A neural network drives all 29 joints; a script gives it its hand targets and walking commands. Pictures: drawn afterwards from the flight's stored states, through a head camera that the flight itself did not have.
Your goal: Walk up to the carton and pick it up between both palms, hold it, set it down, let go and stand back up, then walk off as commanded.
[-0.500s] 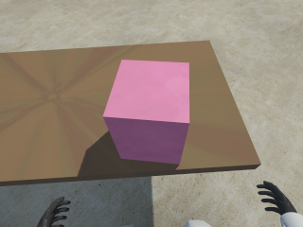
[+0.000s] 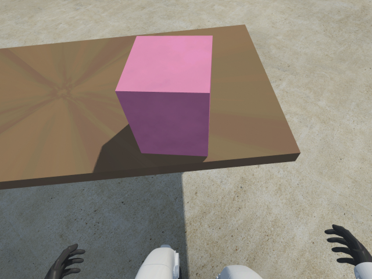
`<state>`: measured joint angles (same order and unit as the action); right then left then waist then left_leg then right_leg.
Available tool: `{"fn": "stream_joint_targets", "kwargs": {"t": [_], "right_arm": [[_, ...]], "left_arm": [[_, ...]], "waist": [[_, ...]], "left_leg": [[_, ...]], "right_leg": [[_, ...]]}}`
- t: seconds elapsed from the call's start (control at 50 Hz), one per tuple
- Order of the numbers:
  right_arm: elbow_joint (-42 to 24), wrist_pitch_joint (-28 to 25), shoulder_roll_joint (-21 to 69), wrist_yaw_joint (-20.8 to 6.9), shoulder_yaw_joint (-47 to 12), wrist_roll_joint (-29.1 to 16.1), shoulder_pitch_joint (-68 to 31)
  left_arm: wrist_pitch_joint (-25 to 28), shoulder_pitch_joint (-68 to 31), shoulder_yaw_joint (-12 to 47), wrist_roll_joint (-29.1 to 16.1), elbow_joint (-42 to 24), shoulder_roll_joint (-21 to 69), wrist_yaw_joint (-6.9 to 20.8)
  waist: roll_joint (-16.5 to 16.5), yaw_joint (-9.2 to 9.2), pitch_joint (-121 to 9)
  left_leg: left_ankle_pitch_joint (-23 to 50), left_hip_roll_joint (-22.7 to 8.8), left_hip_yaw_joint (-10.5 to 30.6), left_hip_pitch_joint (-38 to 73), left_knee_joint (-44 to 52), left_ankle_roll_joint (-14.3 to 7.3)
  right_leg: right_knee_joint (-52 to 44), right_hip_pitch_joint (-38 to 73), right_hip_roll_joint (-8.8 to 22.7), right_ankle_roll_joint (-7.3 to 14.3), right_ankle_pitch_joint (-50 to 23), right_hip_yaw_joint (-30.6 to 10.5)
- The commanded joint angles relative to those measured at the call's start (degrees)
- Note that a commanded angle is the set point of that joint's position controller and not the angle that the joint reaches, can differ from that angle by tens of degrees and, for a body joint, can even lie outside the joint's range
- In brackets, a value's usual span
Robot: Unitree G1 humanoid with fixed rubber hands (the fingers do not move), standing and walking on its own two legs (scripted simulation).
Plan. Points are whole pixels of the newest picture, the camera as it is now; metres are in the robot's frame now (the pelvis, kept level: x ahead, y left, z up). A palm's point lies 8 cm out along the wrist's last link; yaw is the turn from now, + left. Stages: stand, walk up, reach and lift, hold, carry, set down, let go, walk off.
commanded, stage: walk off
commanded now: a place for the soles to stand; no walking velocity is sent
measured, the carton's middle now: (174, 99) +0.55 +0.05 +0.02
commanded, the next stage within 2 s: none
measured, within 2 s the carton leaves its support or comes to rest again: neither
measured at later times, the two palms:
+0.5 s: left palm out of the picture +0.05 +0.32 -0.09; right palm out of the picture +0.03 -0.29 -0.06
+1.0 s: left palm out of the picture -0.07 +0.25 -0.06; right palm out of the picture -0.10 -0.37 -0.08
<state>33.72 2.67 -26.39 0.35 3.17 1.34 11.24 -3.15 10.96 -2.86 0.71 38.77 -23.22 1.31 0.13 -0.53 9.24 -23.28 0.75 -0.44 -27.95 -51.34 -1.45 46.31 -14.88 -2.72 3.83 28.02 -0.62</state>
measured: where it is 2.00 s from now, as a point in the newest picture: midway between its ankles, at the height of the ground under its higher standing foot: outside the picture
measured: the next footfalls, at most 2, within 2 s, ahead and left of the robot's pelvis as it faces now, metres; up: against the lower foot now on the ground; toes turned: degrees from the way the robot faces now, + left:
left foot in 0.38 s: -0.02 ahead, +0.12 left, +0.00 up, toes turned -8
right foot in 0.80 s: -0.15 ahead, -0.11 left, +0.00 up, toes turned +1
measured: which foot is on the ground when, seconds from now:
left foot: up 0.00-0.36, down 0.38-0.82, up 0.84-1.00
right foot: down 0.00-0.40, up 0.42-0.78, down 0.80-1.00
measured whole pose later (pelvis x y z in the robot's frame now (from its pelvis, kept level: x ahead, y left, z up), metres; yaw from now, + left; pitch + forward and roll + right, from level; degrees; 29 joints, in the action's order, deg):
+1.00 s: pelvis -0.22 -0.05 +0.00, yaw -2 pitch -5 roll +3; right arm 33.9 1.7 -26.9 2.4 3.2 0.0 11.9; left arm -2.4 11.4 -2.9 0.7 35.1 -21.6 0.5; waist 0.9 -0.6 11.3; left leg -23.8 6.2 8.3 -29.4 -70.9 1.0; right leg 48.1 -19.7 -3.3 4.7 23.4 -1.3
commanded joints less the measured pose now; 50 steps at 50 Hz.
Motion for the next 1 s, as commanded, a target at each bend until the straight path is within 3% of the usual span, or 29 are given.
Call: {"fn": "stream_joint_targets", "kwargs": {"t": [0.0,0.02,0.04,0.06,0.08,0.14,0.18,0.2,0.26,0.32,0.34,0.38,0.4,0.46,0.5,0.52,0.54,0.58,0.66,0.68,0.74,0.76,0.78,0.8,0.82,0.84,0.92,0.94,0.98], "right_arm": [[-0.99,-1.06,-9.19,1.86,3.77,-0.86,-0.91],[-0.78,-0.7,-9.81,1.75,3.84,-1.45,2.9],[-0.28,-0.73,-10.4,1.98,3.79,-1.04,3.02],[-0.42,-0.54,-9.91,1.98,3.75,-0.98,3.59],[-0.8,-0.77,-9.01,2.07,3.52,-1.06,3.32],[-1.8,-1.31,-8.72,2.42,3.25,-1.22,1.94],[-1.36,-1.68,-7.63,2.42,3.09,-1.47,3.93],[-1.45,-1.8,-7.43,2.57,2.77,-1.11,3.18],[-0.53,-2.11,-7.67,2.43,2.77,-1.44,4.46],[1.83,-2.64,-8.2,1.92,3.45,-0.63,12.65],[2.4,-3.51,-7.98,1.91,3.36,-0.14,12.24],[-0.71,-3.93,-16.53,1.9,4.8,0.66,7.61],[0.45,-3.73,-17.93,2.1,5.26,0.22,7.27],[-1.6,-3.73,-12.7,3.05,3.51,0.8,2.7],[-2.21,-3.47,-11.67,2.89,3.35,-0.11,1.56],[-3.37,-4.1,-11.71,3.2,3.56,-0.33,2.43],[-2.36,-3.94,-12.78,3.28,4.2,-0.3,5.0],[-2.87,-3.65,-13.49,2.81,4.37,-0.07,3.64],[-2.5,-3.15,-13.35,2.58,4.43,-0.1,3.81],[-1.82,-3.29,-14.15,2.4,4.76,0.31,1.96],[-2.89,-2.79,-14.87,1.69,5.07,0.41,2.04],[-3.05,-2.51,-14.37,1.27,4.69,0.06,-0.12],[-1.21,-1.93,-12.04,1.47,4.45,-0.56,3.77],[-2.24,-2.03,-7.72,1.75,3.43,-1.09,5.24],[-1.65,-1.68,-10.65,3.4,3.96,0.02,0.03],[0.38,-1.8,-11.06,3.34,4.09,-0.52,2.4],[2.71,-1.96,-11.36,2.95,3.84,-1.96,8.18],[2.74,-1.76,-11.62,3.01,3.86,-2.08,7.8],[2.03,-1.7,-10.92,3.07,3.69,-1.61,8.08]], "left_arm": [[2.42,-1.47,-5.24,1.63,-7.93,-16.43,-2.61],[2.3,-3.54,-5.35,1.62,-7.85,-15.56,-2.65],[2.34,-3.82,-4.97,1.03,-9.04,-14.2,-2.56],[2.49,-1.02,-5.35,1.2,-8.62,-14.11,-2.73],[2.68,-0.06,-5.16,1.17,-9.24,-13.06,-2.7],[2.42,4.15,-4.95,1.32,-9.34,-13.43,-3.06],[2.37,4.36,-4.96,0.88,-9.69,-12.64,-3.23],[1.84,5.89,-4.9,0.63,-8.68,-11.94,-3.08],[1.81,2.54,-4.76,1.12,-10.1,-12.21,-2.64],[1.18,-3.9,-4.28,1.19,-10.68,-12.38,-1.84],[1.43,-4.27,-4.25,0.75,-9.68,-11.49,-1.77],[0.61,-3.51,-4.39,0.45,-10.53,-9.51,-2.15],[0.19,-3.95,-5.16,0.54,-9.35,-12.63,-2.78],[0.06,-1.07,-5.5,-0.07,-7.81,-12.58,-2.56],[0.21,1.95,-5.77,0.02,-7.56,-13.52,-2.35],[0.09,1.67,-5.15,0.47,-8.93,-13.14,-2.07],[-0.06,0.32,-5.05,0.82,-8.18,-13.83,-1.9],[-0.2,0.08,-4.79,0.64,-8.99,-12.95,-1.83],[0.12,0.22,-4.77,0.61,-7.98,-13.04,-1.44],[-0.08,-0.57,-4.28,0.31,-8.66,-11.76,-1.38],[0.62,3.35,-4.28,0.44,-7.89,-11.22,-1.08],[1.36,8.06,-4.57,0.74,-6.66,-10.46,-0.87],[1.99,8.17,-4.81,1.65,-6.38,-12.1,-0.84],[2.12,7.46,-6.05,2.36,-7.6,-17.77,-1.05],[1.74,3.27,-7.7,2.39,-7.84,-21.37,-1.79],[2.36,-0.42,-6.6,1.88,-9.41,-17.55,-1.92],[2.54,-2.22,-6.23,1.55,-9.52,-12.43,-2.36],[2.41,-1.92,-6.37,1.34,-9.9,-12.34,-2.42],[2.25,1.29,-6.47,0.96,-9.27,-11.61,-2.61]], "waist": [[-2.4,2.39,2.07],[-4.61,0.96,0.43],[-4.5,1.71,1.46],[-5.11,2.75,-2.59],[-4.44,3.26,-3.83],[-5.42,5.46,-8.22],[-4.67,4.93,-10.37],[-6.65,5.44,-10.75],[-8.54,4.54,-10.98],[-11.43,-1.22,-14.3],[-6.77,-2.3,-12.9],[9.84,-0.97,-10.53],[6.06,-2.49,-8.41],[3.46,-0.01,-3.48],[4.86,0.89,-4.18],[3.67,-0.23,-6.88],[1.49,-1.45,-7.34],[7.17,-1.54,-4.5],[7.32,-1.76,-5.02],[11.98,-1.35,-2.09],[11.57,-0.37,-5.44],[13.75,2.95,-6.74],[5.32,2.23,-5.32],[-16.72,2.47,-6.13],[-9.39,4.22,-2.99],[-4.78,1.79,0.29],[-6.17,0.65,1.38],[-6.45,1.84,-0.37],[-8.05,3.48,-5.47]], "left_leg": [[-7.92,6.89,14.8,-5.67,-24.12,0.56],[-4.14,7.54,14.86,-5.92,-24.04,0.38],[-3.94,7.94,13.58,-5.95,-27.0,1.19],[-4.12,7.73,12.84,-9.47,-24.66,1.47],[-4.9,7.39,11.99,-8.24,-23.0,1.53],[-6.62,4.75,9.53,-10.45,-12.72,1.73],[-7.61,3.35,9.31,-8.73,-9.43,1.3],[-6.65,2.62,7.31,-8.11,-3.72,1.08],[-6.37,1.59,6.11,-0.26,-0.79,0.04],[0.28,-0.25,5.04,13.47,11.87,-2.25],[9.53,-1.06,8.61,15.49,20.64,-3.6],[31.81,-20.67,41.04,13.55,27.0,-11.9],[24.07,-21.56,46.23,9.82,29.71,-13.09],[30.37,-15.95,32.28,10.26,25.2,-8.46],[31.21,-14.86,29.63,12.2,23.49,-10.9],[28.43,-16.41,32.21,16.58,22.96,-12.56],[24.17,-15.61,32.34,17.63,23.21,-11.12],[19.96,-15.99,31.73,13.88,24.37,-13.61],[15.14,-15.52,31.78,10.97,24.49,-13.21],[17.52,-15.87,30.82,7.91,24.22,-14.36],[17.93,-14.26,29.21,3.86,21.42,-11.87],[15.51,-11.2,24.98,-2.91,18.43,-7.95],[4.11,-2.7,21.38,-9.09,8.67,-3.63],[-10.64,9.53,12.17,-15.8,-7.76,0.32],[-12.85,8.1,14.58,-11.29,-17.47,1.46],[-7.92,7.35,15.95,-8.95,-21.41,1.4],[-1.22,7.2,15.75,-10.2,-24.7,1.78],[-1.52,7.08,14.45,-7.66,-26.82,2.13],[-2.08,7.27,12.72,-9.96,-25.18,2.15]], "right_leg": [[-23.31,-9.13,18.35,7.28,-34.5,-23.91],[-21.66,-5.61,15.21,4.23,-34.99,-18.82],[-20.45,-3.6,15.31,5.7,-39.27,-18.41],[-17.98,5.02,15.09,4.03,-44.17,-19.17],[-16.97,5.7,15.82,6.27,-45.01,-18.71],[-14.0,16.27,15.66,4.9,-52.67,-20.0],[-12.89,16.93,17.15,7.35,-54.38,-20.62],[-12.25,18.36,15.49,5.41,-55.84,-19.15],[-13.36,10.4,16.15,7.17,-53.13,-19.53],[-7.95,-1.34,13.66,6.73,-42.38,-14.27],[-3.04,-4.66,9.01,3.97,-36.81,-11.3],[20.79,-18.02,-5.82,-3.61,8.7,-3.65],[28.44,-17.02,-6.36,-2.69,9.76,-11.03],[33.93,-20.69,-5.22,-3.25,2.88,-13.7],[36.58,-20.13,-5.67,-3.88,2.13,-12.51],[36.5,-22.52,-4.19,-3.78,2.12,-11.34],[32.76,-22.1,-4.36,-3.78,1.5,-11.61],[30.09,-20.83,-3.66,-4.06,2.92,-11.5],[19.78,-15.51,-1.31,-3.56,4.6,-10.16],[14.2,-15.29,0.91,-3.15,6.54,-8.7],[-6.06,-3.46,3.14,-0.99,8.66,-6.27],[-15.14,6.05,3.42,0.34,2.03,-6.81],[-20.77,8.94,4.7,-0.5,-0.82,-11.39],[-27.42,6.07,20.55,2.32,-12.74,-32.12],[-30.4,-5.83,26.45,5.86,-13.33,-36.39],[-30.28,-8.56,21.91,2.61,-11.13,-30.85],[-24.27,-1.62,12.9,-2.58,-20.91,-19.06],[-23.12,-1.52,13.23,0.36,-22.09,-18.96],[-21.44,8.16,13.16,-0.29,-26.09,-20.51]]}}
